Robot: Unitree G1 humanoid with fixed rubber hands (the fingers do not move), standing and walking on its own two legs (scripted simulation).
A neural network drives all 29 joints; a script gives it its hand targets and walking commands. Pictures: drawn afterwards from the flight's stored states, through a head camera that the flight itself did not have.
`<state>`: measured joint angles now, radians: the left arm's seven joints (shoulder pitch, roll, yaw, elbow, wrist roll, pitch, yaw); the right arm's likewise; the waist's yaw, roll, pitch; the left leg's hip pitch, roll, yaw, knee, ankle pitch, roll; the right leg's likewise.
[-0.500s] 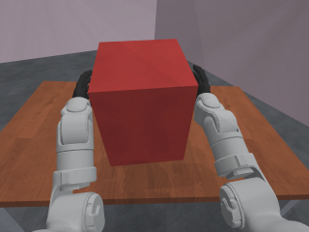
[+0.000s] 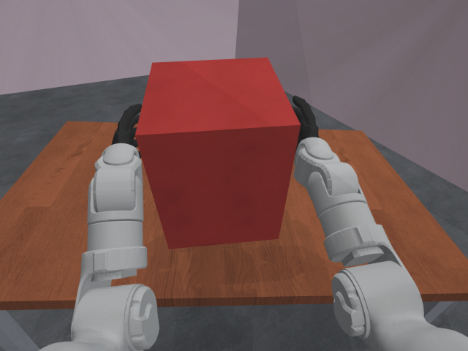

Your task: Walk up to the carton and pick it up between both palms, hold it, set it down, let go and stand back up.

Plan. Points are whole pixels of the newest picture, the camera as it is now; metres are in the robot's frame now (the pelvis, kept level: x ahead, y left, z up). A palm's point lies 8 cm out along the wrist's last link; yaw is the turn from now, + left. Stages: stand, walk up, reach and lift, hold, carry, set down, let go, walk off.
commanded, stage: hold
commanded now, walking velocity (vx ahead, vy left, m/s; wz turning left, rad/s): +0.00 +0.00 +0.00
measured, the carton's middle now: (217, 154) +0.39 +0.01 +0.19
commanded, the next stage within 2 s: none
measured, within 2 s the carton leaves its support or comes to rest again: neither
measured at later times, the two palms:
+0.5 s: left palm (124, 149) +0.36 +0.16 +0.22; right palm (305, 142) +0.36 -0.13 +0.23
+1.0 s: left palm (127, 152) +0.36 +0.16 +0.21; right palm (306, 146) +0.36 -0.13 +0.23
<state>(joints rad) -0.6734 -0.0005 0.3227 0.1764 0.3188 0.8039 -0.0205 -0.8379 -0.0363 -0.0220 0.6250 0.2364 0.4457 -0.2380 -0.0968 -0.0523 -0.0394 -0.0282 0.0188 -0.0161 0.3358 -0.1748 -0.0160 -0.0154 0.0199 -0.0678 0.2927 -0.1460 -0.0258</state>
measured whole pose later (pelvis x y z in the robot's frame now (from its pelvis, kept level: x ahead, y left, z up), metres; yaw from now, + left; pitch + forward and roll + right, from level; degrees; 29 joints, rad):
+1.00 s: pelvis +0.00 +0.00 +0.00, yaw +0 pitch -8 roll +0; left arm -0.63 -0.01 0.32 0.11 0.32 0.81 -0.03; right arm -0.79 -0.04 0.01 0.55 0.25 0.46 -0.26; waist -0.11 -0.05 -0.04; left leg -0.01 0.02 -0.02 0.33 -0.18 -0.02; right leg 0.00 0.02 -0.07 0.29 -0.15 -0.02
